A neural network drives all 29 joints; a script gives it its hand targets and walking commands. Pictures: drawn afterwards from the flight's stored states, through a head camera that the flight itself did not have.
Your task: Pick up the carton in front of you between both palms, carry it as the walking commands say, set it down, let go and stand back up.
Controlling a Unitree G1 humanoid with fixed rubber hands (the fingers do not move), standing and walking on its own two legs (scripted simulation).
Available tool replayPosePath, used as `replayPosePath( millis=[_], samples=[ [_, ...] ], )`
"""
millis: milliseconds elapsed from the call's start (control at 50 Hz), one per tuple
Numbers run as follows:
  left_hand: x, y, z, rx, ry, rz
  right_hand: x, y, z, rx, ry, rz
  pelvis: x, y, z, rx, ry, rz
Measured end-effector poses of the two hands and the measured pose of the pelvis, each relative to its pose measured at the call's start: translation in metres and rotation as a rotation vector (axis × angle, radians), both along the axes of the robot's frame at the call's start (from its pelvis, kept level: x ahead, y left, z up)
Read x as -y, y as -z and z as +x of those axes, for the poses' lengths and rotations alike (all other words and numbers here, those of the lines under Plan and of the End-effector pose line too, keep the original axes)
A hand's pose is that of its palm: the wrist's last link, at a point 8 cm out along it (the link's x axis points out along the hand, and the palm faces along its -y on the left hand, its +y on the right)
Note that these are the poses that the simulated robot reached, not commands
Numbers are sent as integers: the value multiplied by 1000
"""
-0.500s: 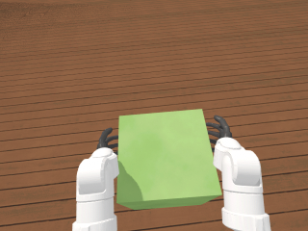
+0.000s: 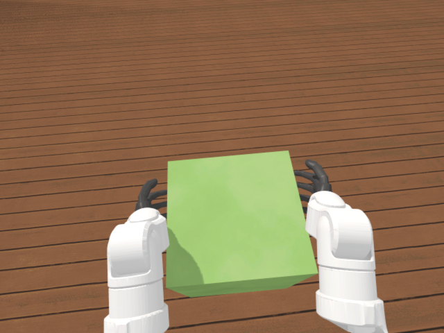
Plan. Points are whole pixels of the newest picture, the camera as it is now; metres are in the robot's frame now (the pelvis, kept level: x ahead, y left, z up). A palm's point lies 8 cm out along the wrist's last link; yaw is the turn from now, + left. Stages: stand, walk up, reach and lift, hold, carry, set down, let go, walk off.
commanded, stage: carry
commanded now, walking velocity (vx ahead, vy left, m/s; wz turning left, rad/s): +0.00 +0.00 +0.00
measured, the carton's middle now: (233, 232) +0.32 +0.00 +0.00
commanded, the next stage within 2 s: none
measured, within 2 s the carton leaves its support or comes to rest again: neither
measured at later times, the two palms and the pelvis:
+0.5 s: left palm (150, 169) +0.41 +0.16 +0.09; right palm (294, 151) +0.43 -0.12 +0.11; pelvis +0.13 +0.01 +0.01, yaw +1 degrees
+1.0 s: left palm (150, 196) +0.38 +0.17 +0.04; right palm (289, 180) +0.40 -0.11 +0.05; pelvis +0.10 +0.02 +0.00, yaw +2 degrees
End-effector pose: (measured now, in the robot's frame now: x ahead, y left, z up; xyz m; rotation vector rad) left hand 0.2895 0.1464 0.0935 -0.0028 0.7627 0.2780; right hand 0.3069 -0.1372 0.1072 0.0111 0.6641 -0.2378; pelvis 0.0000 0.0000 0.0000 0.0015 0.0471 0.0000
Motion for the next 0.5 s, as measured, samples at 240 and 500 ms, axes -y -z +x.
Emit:
replayPosePath(
  millis=[240, 500],
  samples=[
    [8, 24, 79, -106, 43, 22, 9, 28, 72, -106, 39, 17, 2, -5, 81, -6, -14, -15],
    [-15, 4, 118, -45, 1, 3, -16, 2, 122, -45, -7, -7, -11, -6, 127, -26, -25, -14]
  ],
)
